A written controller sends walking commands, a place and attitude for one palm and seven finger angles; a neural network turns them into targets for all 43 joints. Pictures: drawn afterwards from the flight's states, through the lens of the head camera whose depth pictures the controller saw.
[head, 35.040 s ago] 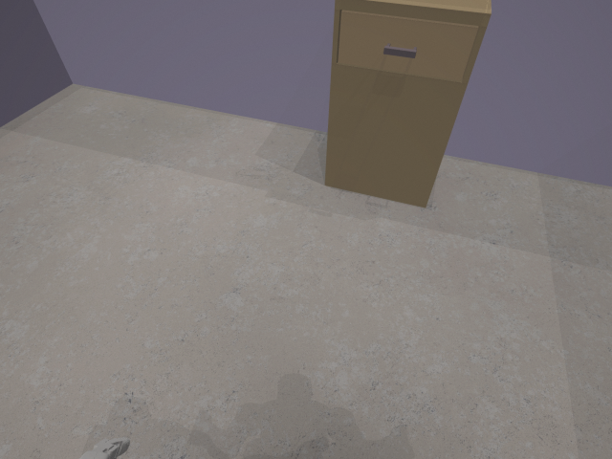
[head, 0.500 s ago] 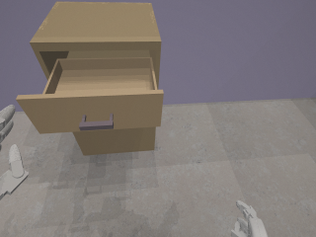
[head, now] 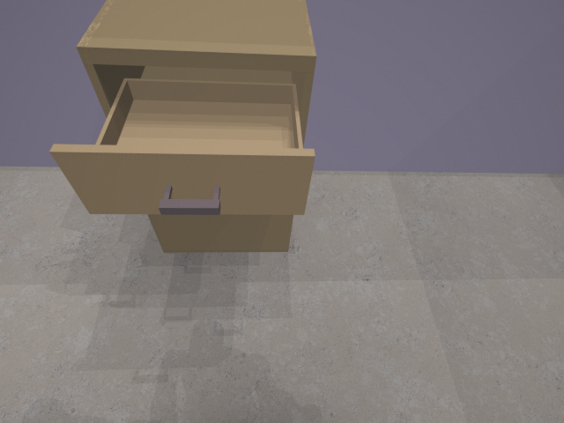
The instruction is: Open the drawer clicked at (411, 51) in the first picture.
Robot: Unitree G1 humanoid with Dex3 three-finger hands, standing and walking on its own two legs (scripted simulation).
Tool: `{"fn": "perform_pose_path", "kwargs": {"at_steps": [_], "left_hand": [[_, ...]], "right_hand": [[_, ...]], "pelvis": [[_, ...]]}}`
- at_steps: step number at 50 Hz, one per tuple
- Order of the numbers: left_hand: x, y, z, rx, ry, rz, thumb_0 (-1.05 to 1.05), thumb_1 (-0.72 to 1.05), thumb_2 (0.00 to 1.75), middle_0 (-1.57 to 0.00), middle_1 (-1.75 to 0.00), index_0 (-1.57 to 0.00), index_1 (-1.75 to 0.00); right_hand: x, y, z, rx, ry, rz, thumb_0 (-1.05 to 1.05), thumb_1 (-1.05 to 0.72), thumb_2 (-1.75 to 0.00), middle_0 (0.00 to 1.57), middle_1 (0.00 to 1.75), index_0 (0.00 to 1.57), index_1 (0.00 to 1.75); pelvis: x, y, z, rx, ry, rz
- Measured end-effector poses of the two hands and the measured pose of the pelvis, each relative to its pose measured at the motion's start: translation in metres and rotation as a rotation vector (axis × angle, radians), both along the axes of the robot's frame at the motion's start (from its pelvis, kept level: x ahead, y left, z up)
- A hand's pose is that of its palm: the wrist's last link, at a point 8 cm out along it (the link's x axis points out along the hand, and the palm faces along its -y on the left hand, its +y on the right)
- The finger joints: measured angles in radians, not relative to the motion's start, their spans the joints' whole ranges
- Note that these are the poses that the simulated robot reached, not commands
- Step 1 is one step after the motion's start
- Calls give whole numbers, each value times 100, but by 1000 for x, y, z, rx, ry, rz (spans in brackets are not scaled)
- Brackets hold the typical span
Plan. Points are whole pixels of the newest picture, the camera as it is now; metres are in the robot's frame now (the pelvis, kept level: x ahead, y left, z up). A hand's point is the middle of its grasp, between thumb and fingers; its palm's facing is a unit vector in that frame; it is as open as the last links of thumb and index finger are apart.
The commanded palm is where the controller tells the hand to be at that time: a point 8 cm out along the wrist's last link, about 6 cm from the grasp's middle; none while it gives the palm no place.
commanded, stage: let the arm hang, fingers relaxed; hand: left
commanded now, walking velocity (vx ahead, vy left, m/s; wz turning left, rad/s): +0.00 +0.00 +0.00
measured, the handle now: (191, 198) +0.49 +0.21 -0.05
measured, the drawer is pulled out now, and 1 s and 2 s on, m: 0.27 0.27 0.27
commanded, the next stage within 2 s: look to check the result in 0.68 s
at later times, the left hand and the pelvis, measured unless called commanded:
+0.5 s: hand out of the picture -0.01 +0.17 -0.17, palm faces +0.00 -0.98 -0.18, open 7.3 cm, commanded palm none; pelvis +0.00 +0.01 +0.01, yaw -1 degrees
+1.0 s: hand out of the picture -0.02 +0.16 -0.17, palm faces +0.01 -0.98 -0.19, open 7.3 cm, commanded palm none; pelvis +0.00 +0.00 +0.01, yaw -2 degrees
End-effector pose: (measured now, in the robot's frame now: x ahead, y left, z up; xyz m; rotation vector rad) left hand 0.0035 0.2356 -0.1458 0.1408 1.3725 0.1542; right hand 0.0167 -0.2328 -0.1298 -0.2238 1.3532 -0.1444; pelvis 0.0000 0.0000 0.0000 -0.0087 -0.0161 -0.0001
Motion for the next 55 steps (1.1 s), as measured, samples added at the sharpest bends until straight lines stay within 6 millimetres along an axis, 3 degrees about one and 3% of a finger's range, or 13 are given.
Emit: {"fn": "perform_pose_path", "kwargs": {"at_steps": [5, 10, 16, 28, 55], "left_hand": [[-31, 11, 8, 29, 102, 10, 0, 95, 90, -20, -30, -20, -30], [-41, 13, 13, 45, 132, 10, 0, 93, 90, -20, -30, -20, -30], [-34, 5, 12, 30, 112, 0, 0, 92, 90, -19, -30, -20, -30], [-13, -20, 4, -26, 61, -18, 0, 91, 90, -20, -30, -20, -30], [-26, -26, 7, -8, 100, 3, 0, 91, 90, -19, -30, -20, -30]], "right_hand": [[-20, 5, -6, 15, 54, -34, 0, -91, -90, 20, 30, 20, 30], [-27, 17, -12, 50, 63, -51, 0, -91, -90, 20, 30, 20, 30], [-31, 31, -16, 83, 67, -63, 1, -92, -90, 20, 30, 20, 30], [-43, 36, -14, 90, 80, -102, 0, -92, -90, 20, 30, 20, 30], [-42, 29, -16, 96, 86, -113, 0, -91, -90, 20, 30, 20, 30]], "pelvis": [[0, 6, 3, 1, -6, -4], [-2, 9, 5, 5, -15, -11], [-3, 10, 6, 10, -19, -17], [-2, 8, 6, 13, -20, -24], [1, -2, 7, 14, -17, -27]]}}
